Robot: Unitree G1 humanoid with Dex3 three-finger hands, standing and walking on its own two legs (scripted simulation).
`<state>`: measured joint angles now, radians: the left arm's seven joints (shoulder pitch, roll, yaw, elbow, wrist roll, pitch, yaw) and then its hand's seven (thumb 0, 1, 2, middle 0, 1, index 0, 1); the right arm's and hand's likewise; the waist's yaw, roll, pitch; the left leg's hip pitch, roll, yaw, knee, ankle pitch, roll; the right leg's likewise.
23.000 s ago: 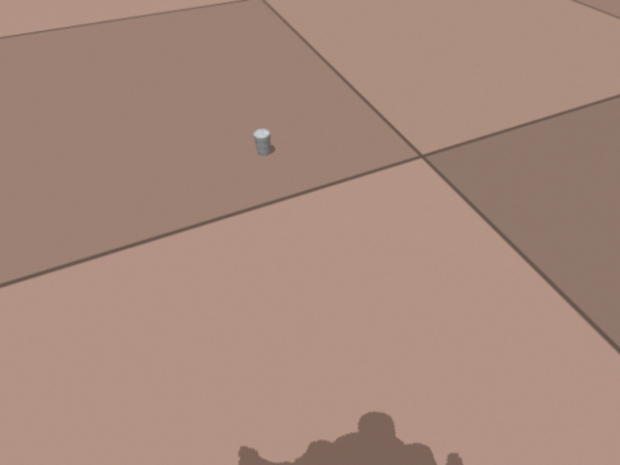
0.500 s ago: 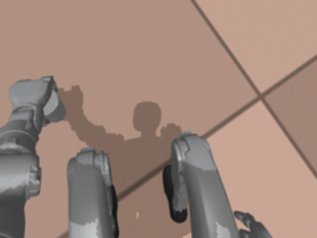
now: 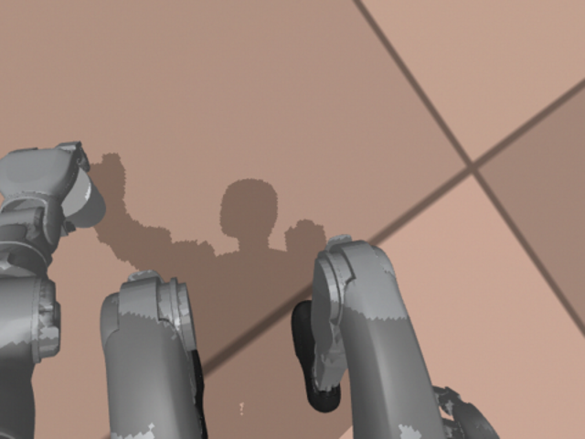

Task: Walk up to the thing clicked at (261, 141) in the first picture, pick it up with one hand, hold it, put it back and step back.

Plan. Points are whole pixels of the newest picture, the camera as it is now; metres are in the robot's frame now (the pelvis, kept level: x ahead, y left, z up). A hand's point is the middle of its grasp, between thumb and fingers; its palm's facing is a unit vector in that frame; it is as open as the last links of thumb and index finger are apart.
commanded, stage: rest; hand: left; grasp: from above
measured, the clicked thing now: (72, 200) +0.46 +0.27 -0.25
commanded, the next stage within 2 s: open in 0.42 s
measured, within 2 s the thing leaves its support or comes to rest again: rests again in 0.18 s
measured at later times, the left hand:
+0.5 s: hand (59, 195) +0.46 +0.28 -0.21, palm faces -0.48 -0.08 -0.87, open 10.9 cm
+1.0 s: hand (61, 195) +0.46 +0.28 -0.22, palm faces -0.46 -0.06 -0.88, open 13.5 cm
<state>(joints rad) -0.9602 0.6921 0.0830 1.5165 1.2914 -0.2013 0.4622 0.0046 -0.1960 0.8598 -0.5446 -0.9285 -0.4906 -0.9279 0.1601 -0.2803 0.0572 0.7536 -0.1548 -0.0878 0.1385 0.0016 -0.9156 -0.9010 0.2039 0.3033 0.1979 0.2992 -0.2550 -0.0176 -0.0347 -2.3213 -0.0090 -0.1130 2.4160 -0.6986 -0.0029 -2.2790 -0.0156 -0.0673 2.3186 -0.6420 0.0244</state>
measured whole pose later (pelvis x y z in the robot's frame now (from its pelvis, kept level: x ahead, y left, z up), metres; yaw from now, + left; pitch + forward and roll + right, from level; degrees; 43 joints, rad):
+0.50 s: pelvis +0.00 +0.00 -0.02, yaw -2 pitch +33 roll -9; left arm -1.02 0.78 0.09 1.66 1.29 -0.22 0.52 0.00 -0.22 0.89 -0.55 -0.95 -0.50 -0.94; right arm 0.15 -0.30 0.11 0.75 -0.20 -0.13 0.18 0.00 -0.90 -0.89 0.20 0.30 0.20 0.30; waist -0.28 -0.02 0.01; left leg -2.35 0.00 -0.14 2.49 -0.73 0.00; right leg -2.30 0.00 -0.09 2.37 -0.65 0.03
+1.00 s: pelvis +0.00 +0.00 -0.02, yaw -3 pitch +32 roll -10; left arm -1.02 0.81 0.10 1.70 1.31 -0.21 0.57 -0.01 -0.50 1.09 -0.15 -1.06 -0.13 -1.08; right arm 0.16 -0.30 0.13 0.76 -0.23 -0.17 0.22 0.00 -0.89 -0.89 0.20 0.30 0.20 0.30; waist -0.31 -0.04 0.02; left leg -2.36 0.00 -0.16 2.52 -0.72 0.00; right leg -2.30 0.00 -0.11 2.38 -0.64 0.04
